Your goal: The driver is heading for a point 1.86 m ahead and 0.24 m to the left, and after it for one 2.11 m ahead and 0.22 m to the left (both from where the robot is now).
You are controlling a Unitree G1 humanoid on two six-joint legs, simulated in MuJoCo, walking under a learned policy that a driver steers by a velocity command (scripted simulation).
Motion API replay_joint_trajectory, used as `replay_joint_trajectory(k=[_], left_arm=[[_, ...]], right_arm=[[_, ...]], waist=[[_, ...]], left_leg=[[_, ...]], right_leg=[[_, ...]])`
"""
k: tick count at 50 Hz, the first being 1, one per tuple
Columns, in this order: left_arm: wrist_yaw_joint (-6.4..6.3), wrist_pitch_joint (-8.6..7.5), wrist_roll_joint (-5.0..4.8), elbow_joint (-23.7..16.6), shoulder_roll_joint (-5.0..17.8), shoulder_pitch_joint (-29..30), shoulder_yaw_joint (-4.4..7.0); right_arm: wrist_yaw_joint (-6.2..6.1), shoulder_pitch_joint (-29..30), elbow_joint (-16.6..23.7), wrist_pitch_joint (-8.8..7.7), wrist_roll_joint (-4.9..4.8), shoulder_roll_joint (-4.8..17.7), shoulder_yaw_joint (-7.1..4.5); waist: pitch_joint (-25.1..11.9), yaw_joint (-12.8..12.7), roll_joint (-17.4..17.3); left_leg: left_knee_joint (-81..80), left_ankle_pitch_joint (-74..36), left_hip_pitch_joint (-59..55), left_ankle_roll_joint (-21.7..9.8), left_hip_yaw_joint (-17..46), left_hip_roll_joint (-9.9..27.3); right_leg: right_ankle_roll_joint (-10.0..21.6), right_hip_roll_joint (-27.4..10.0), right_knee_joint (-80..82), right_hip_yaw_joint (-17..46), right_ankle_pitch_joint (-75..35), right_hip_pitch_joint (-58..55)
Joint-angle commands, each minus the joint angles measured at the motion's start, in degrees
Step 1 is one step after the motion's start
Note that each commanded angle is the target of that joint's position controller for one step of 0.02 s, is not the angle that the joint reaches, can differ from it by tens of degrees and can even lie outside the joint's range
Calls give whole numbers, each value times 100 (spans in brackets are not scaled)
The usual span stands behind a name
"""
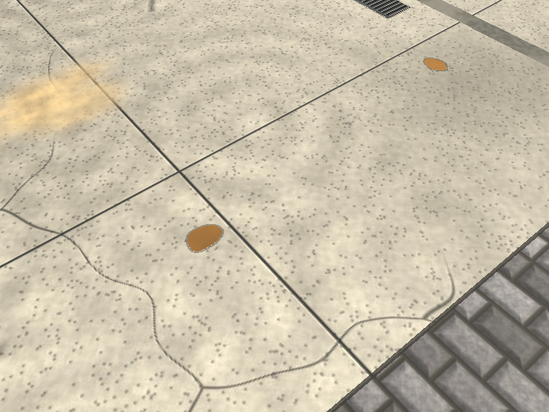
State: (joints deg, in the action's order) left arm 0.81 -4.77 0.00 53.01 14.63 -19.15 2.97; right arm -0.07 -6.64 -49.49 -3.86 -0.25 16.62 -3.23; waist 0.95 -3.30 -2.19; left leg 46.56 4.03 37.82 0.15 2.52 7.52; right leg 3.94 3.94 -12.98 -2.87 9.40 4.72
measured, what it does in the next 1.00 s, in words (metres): walks ahead: left foot, then right foot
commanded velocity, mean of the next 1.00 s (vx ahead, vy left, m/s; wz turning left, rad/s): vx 0.50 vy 0.00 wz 0.00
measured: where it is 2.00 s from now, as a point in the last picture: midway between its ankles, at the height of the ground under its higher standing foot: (301, 280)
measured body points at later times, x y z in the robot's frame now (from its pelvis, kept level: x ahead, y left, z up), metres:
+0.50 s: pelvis +0.28 +0.07 +0.00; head +0.30 +0.08 +0.45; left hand +0.42 +0.35 -0.12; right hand +0.31 -0.20 -0.13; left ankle +0.27 +0.15 -0.75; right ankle +0.38 -0.11 -0.68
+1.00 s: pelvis +0.57 +0.00 +0.00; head +0.59 -0.01 +0.45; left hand +0.61 +0.27 -0.13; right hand +0.68 -0.28 -0.13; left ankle +0.61 +0.17 -0.67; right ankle +0.58 -0.08 -0.75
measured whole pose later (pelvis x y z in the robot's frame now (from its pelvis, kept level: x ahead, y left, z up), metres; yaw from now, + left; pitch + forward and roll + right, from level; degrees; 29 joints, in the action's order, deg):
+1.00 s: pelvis +0.57 +0.00 +0.00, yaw +0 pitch +0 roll -1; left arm 1.5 -5.2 0.3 54.3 14.0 -15.8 3.2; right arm -0.4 -9.9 -53.8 -4.1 -0.9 16.5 -3.8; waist 1.6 -1.9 -2.2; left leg 59.0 14.4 32.9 -1.7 1.8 6.6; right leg 4.5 3.6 -17.7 -3.7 8.4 9.9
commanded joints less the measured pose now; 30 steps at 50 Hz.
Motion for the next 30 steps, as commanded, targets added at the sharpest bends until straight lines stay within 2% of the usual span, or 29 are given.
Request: replay_joint_trajectory(k=[1, 4, 7, 9, 10, 11, 12, 13, 14, 15, 16, 17, 18, 20, 21, 24, 27, 30], left_arm=[[-78, -73, -51, -260, 960, 119, 196], [-91, -12, -89, -48, 988, -232, 207], [-119, 89, -113, 83, 1046, -336, 245], [-142, 149, -116, 91, 1123, -230, 278], [-152, 182, -120, 70, 1132, -106, 278], [-161, 210, -86, 37, 982, -102, 218], [-178, 208, 53, -114, 736, -218, 102], [-103, 75, 10, -113, 28, -878, -87], [-79, -53, -129, -84, 710, -417, 56], [-58, -143, -261, -251, 948, 113, 129], [-96, -170, -247, -280, 903, 355, 126], [-127, -146, -147, -281, 860, 494, 164], [-124, -91, -128, -262, 758, 339, 168], [-123, 24, -103, -223, 556, 244, 151], [-132, 65, -92, -263, 513, 367, 147], [-131, 89, -24, -466, 493, 952, 146], [-76, 45, -37, -598, 378, 1488, 99], [-10, 18, -79, -748, 338, 2049, 50]], right_arm=[[49, 464, 362, -75, -12, 169, 4], [123, 947, 510, -103, -61, 179, 32], [217, 1171, 651, -147, -78, 293, 17], [245, 852, 589, -169, -80, 462, -48], [234, 330, 438, -174, -65, 605, -134], [190, -609, 133, -168, -44, 877, -282], [131, -1627, -68, -146, 22, 1310, -396], [173, -1790, -193, -116, -8, 1545, -435], [182, -1606, -117, -132, -76, 959, -273], [160, -1148, -31, -159, -55, 761, -208], [159, -741, 52, -176, -4, 671, -176], [170, -495, 81, -187, 45, 488, -127], [167, -395, 70, -206, 107, 445, -105], [173, -433, -2, -237, 64, 410, -99], [152, -484, -47, -248, 51, 494, -119], [56, -733, -178, -224, 38, 679, -161], [0, -937, -288, -190, 2, 709, -154], [-18, -1304, -480, -155, -45, 748, -161]], waist=[[205, 49, 517], [327, -111, 510], [360, -58, 553], [152, 180, 677], [-156, 492, 713], [-748, 885, 599], [-1629, 1152, -176], [-2190, 737, -1659], [-1802, 965, -917], [-1033, 894, -679], [-645, 723, -211], [-313, 588, -53], [-324, 392, -301], [-239, 276, -260], [-145, 263, -199], [63, 379, -52], [175, 536, -89], [308, 734, -71]], left_leg=[[-951, -948, -304, 44, -172, -128], [-1438, -1040, -288, -1, -198, -240], [-1750, -546, -177, -187, -135, -291], [-1849, -100, -708, -342, -259, -446], [-1960, -39, -1473, -464, -436, -626], [-1925, -143, -2821, -642, -446, -647], [-1758, -217, -4562, -1021, 887, 480], [-2552, 1168, -6128, -1914, 3563, 1500], [-2912, 1904, -5868, -1694, 3617, 1318], [-3030, 1664, -5143, -1448, 2792, 1142], [-3177, 1050, -4377, -1338, 2216, 942], [-3355, 503, -3755, -1272, 1753, 731], [-3489, 183, -3372, -1289, 1517, 668], [-3747, -126, -3025, -1345, 1149, 559], [-3859, -217, -2928, -1368, 999, 538], [-4033, -526, -3007, -1360, 669, 501], [-4087, -584, -2995, -1176, 216, 265], [-4062, -462, -3256, -1138, 95, 318]], right_leg=[[744, -1375, 734, 649, -1059, 373], [732, -1549, 619, 642, -1013, -84], [645, -1848, 274, 727, -1395, -753], [534, -1910, -164, 718, -2310, -985], [433, -1770, -768, 574, -3209, -935], [272, -1457, -1863, 352, -3406, -507], [64, -1054, -3737, 80, -1633, 723], [-254, 7, -5436, 337, 2209, 2921], [-158, -310, -6023, 1003, 2432, 3557], [-59, -586, -6021, 893, 1883, 3861], [-68, -881, -5780, 740, 1340, 3651], [-99, -1043, -5457, 693, 995, 3453], [-133, -1179, -5299, 741, 779, 3083], [-226, -1254, -4952, 693, 666, 2867], [-280, -1279, -4746, 649, 517, 2960], [-440, -1288, -3794, 606, -359, 3389], [-449, -1118, -2722, 433, -1274, 3173], [-421, -955, -2088, 302, -1588, 3035]])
